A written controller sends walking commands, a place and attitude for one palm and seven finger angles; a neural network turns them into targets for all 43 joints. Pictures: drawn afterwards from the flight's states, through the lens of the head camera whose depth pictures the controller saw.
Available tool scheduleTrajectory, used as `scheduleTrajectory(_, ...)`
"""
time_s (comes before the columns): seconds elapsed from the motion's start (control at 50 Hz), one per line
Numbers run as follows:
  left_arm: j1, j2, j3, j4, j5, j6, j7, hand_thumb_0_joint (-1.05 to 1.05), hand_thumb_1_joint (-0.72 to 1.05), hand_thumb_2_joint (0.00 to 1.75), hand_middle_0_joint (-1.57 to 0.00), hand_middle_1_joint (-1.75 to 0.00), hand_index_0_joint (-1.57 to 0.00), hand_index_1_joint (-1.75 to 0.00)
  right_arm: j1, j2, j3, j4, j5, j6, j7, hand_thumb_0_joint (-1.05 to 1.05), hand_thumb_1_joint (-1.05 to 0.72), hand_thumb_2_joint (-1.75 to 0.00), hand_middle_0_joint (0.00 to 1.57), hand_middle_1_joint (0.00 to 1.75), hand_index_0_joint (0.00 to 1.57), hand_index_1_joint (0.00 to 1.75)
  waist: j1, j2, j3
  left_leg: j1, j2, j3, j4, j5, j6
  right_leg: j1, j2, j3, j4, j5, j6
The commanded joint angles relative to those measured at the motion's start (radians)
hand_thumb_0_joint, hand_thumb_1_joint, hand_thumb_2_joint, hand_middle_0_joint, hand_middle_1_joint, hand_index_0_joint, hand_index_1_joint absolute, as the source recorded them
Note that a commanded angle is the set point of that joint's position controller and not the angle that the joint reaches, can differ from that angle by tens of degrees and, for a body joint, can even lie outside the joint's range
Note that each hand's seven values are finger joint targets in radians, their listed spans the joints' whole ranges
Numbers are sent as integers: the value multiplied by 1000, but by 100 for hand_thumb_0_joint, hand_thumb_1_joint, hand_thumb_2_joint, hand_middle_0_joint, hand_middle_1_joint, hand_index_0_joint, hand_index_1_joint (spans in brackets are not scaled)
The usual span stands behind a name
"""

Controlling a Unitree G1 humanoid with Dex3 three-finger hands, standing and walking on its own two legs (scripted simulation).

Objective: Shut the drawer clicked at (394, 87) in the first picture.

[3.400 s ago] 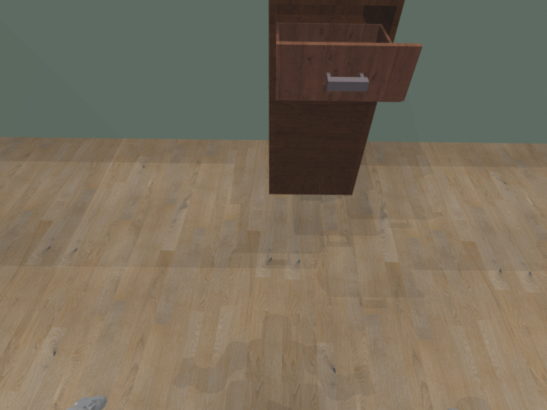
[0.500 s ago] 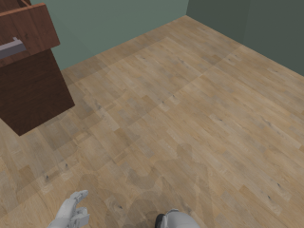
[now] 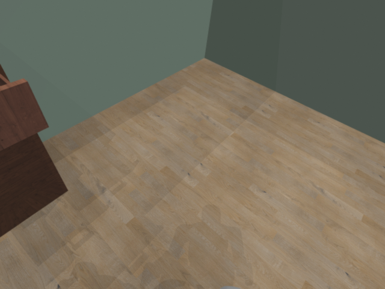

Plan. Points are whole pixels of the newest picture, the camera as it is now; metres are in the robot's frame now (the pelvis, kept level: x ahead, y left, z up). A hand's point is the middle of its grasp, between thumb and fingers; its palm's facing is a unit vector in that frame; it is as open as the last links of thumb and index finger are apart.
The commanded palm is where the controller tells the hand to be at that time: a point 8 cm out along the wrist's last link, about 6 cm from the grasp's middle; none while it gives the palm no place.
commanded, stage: walk to a spot facing it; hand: left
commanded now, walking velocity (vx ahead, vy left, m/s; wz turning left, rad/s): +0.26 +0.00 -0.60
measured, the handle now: out of the picture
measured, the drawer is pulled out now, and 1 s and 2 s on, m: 0.30 0.30 0.30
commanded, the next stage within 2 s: turn to face it in 0.16 s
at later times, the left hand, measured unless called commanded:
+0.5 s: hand (167, 227) +0.32 +0.08 -0.18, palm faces -0.15 -0.97 -0.20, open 7.3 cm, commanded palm none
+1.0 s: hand (127, 253) +0.24 +0.17 -0.18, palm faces +0.23 -0.94 -0.26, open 7.4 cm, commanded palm none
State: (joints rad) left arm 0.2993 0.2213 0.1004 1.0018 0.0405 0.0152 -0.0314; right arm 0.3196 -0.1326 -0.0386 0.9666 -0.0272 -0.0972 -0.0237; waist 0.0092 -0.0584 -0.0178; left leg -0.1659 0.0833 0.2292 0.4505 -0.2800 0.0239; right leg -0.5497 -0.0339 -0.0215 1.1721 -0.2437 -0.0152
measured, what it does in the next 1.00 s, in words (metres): walks ahead: right foot, then left foot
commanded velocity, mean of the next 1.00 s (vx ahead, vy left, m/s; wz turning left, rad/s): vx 0.05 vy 0.00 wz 0.32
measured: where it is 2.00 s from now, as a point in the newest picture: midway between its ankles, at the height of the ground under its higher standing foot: outside the picture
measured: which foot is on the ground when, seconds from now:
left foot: down 0.00-0.32, up 0.34-0.78, down 0.80-1.00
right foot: up 0.00-0.32, down 0.34-0.80, up 0.82-1.00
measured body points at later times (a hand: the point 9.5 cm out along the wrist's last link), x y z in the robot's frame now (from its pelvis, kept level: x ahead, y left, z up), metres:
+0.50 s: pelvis +0.18 -0.07 -0.02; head +0.20 -0.08 +0.43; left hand +0.33 +0.13 -0.16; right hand +0.11 -0.28 -0.18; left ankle +0.14 +0.08 -0.66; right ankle +0.24 -0.14 -0.74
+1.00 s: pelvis +0.22 -0.05 -0.01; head +0.26 -0.03 +0.44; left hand +0.23 +0.22 -0.16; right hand +0.33 -0.29 -0.15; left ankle +0.23 +0.06 -0.74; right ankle +0.23 -0.19 -0.67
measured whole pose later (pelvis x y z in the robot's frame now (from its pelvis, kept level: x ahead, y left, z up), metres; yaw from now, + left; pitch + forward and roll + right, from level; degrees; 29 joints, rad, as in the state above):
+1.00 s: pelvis +0.22 -0.05 -0.01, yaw +10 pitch +1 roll -1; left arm 0.22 0.25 0.10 0.95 0.02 0.05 0.01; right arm 0.21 -0.18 -0.05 0.93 -0.02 0.01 -0.01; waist -0.01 -0.02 0.06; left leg -0.32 0.03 0.06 0.54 -0.24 0.02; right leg -0.50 -0.08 -0.05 1.08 -0.42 0.07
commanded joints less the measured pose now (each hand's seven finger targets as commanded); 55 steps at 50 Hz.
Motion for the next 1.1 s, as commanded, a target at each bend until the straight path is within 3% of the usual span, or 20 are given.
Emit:
scheduleTrajectory(0.0, -64, -12, -9, -79, -4, -18, -10, 0, 90, 90, -20, -30, -20, -30, 152, -119, -20, 22, 6, -10, -12, 0, -90, -90, 20, 30, 20, 30, -21, 176, 78, 166, 242, -89, -215, 429, 22, -226, -53, -14, 28, 62, 28)
scheduleTrajectory(0.18, -242, -39, -21, -125, -11, -20, -22, 0, 90, 90, -20, -30, -20, -30, 203, -138, -35, 67, -3, 19, -10, 0, -90, -90, 20, 30, 20, 30, -65, 247, 158, 219, 259, 82, -149, 595, 50, -110, -13, -151, -421, 73, -1)
scheduleTrajectory(0.24, -121, -4, -14, -93, -8, -36, -17, 0, 90, 90, -20, -30, -20, -30, 158, -179, -51, 57, 3, 23, -11, 0, -90, -90, 20, 30, 20, 30, 1, 251, 56, 233, 269, 107, 70, 878, 35, 112, 48, -178, -514, 47, -52)
scheduleTrajectory(0.26, 2, 17, -11, -53, -5, -50, -7, 0, 90, 90, -20, -30, -20, -30, 144, -186, -48, 58, 8, 25, -9, 0, -90, -90, 20, 30, 20, 30, 56, 222, -31, 192, 247, 104, 231, 882, 14, 307, 71, -193, -587, 97, -63)
scheduleTrajectory(0.28, 135, 77, 3, -11, -2, -63, 7, 0, 90, 90, -20, -30, -20, -30, 141, -165, -40, 56, 19, 27, 2, 0, -90, -90, 20, 30, 20, 30, 119, 125, -120, 11, 209, 84, 433, 702, -12, 579, 18, -131, -631, 248, -75)
scheduleTrajectory(0.3, 219, 178, 24, 15, -6, -76, 26, 0, 90, 90, -20, -30, -20, -30, 182, -67, -26, 47, 39, 27, 3, 0, -90, -90, 20, 30, 20, 30, 127, -103, -255, -308, 59, 45, 751, -176, -55, 863, -317, 272, -624, 616, -186)
scheduleTrajectory(0.32, 240, 220, 23, 21, -32, -73, 33, 0, 90, 90, -20, -30, -20, -30, 155, -66, -23, 35, 38, 33, -9, 0, -90, -90, 20, 30, 20, 30, 119, -86, -289, -353, 2, -109, 942, -378, -51, 812, -427, 379, -695, 895, -263)
scheduleTrajectory(0.34, 161, 199, 15, 2, -31, -74, 43, 0, 90, 90, -20, -30, -20, -30, 170, -61, -24, 41, 33, 41, -11, 0, -90, -90, 20, 30, 20, 30, 82, -92, -271, -338, 24, -217, 968, -286, -49, 692, -424, 342, -761, 758, -251)
scheduleTrajectory(0.36, 56, 166, 6, -21, -29, -68, 48, 0, 90, 90, -20, -30, -20, -30, 177, -65, -25, 55, 27, 57, -12, 0, -90, -90, 20, 30, 20, 30, 39, -110, -185, -353, 45, -232, 984, -233, -50, 567, -415, 320, -819, 525, -227)
scheduleTrajectory(0.38, -38, 102, -11, -37, -30, -63, 58, 0, 90, 90, -20, -30, -20, -30, 157, -68, -25, 77, 18, 71, -11, 0, -90, -90, 20, 30, 20, 30, 6, -12, -83, -320, 78, -239, 929, -164, -45, 410, -370, 201, -856, 400, -190)
scheduleTrajectory(0.44, -139, 40, -38, -51, -19, -64, 62, 0, 90, 90, -20, -30, -20, -30, 196, -16, -12, 109, 9, 112, -6, 0, -90, -90, 20, 30, 20, 30, -69, 10, 14, -230, 76, -218, 752, -99, -54, 159, -300, -1, -913, 268, -129)
scheduleTrajectory(0.56, -122, 47, -22, -72, -18, -39, 65, 0, 90, 90, -20, -30, -20, -30, 79, -35, -24, 38, 4, 133, 16, 0, -90, -90, 20, 30, 20, 30, -37, -44, 31, -307, 58, -162, 600, -96, -69, 229, -317, -61, -943, 68, -132)
scheduleTrajectory(0.66, -89, 89, -1, -91, -10, -27, 69, 0, 90, 90, -20, -30, -20, -30, -41, -55, -28, -32, 5, 126, 31, 0, -90, -90, 20, 30, 20, 30, 1, -49, 36, -306, 47, -123, 408, -144, -65, 316, -365, -89, -871, 102, -134)
scheduleTrajectory(0.74, -68, 113, 9, -102, -19, -16, 61, 0, 90, 90, -20, -30, -20, -30, -10, -93, -38, -56, 3, 116, 35, 0, -90, -90, 20, 30, 20, 30, -22, 11, -23, -128, 9, -93, 140, -3, -51, 313, -333, -168, -665, 162, -65)
scheduleTrajectory(0.76, -67, 95, 9, -117, -25, -8, 56, 0, 90, 90, -20, -30, -20, -30, 34, -146, -52, -54, 1, 111, 34, 0, -90, -90, 20, 30, 20, 30, -44, 142, -46, -44, 74, -213, 24, 143, -12, 235, -268, -208, -536, 52, -11)
scheduleTrajectory(0.78, -75, 40, 1, -157, -31, -4, 49, 0, 90, 90, -20, -30, -20, -30, 63, -248, -72, -70, -4, 106, 29, 0, -90, -90, 20, 30, 20, 30, -59, 410, -28, 50, 297, -529, -88, 427, 102, 14, -131, -243, -325, -264, 74)
scheduleTrajectory(0.8, -163, 43, -9, -200, -20, -1, 51, 0, 90, 90, -20, -30, -20, -30, 109, -283, -79, -55, -7, 106, 19, 0, -90, -90, 20, 30, 20, 30, -108, 374, -23, 40, 380, -654, -136, 498, 202, -60, -66, -132, -109, -436, 80)
scheduleTrajectory(0.84, -180, 43, 2, -189, -19, -4, 48, 0, 90, 90, -20, -30, -20, -30, 50, -270, -74, -55, -1, 95, 2, 0, -90, -90, 20, 30, 20, 30, -72, 285, -54, 63, 297, -563, -90, 484, 179, -129, -69, -8, 34, -284, 77)
scheduleTrajectory(0.9, -95, 57, 4, -140, -25, -1, 40, 0, 90, 90, -20, -30, -20, -30, -73, -239, -60, -96, 4, 83, 0, 0, -90, -90, 20, 30, 20, 30, -20, 194, -75, 51, 186, -391, -73, 540, 124, -50, -68, -3, -10, -150, 95)
scheduleTrajectory(1.08, -62, 60, -4, -161, -37, 3, 50, 0, 90, 90, -20, -30, -20, -30, -135, -291, -87, -108, 1, 117, 17, 0, -90, -90, 20, 30, 20, 30, -18, 237, -35, -55, 140, -485, -52, 379, 127, 197, 8, -31, -455, -180, 92)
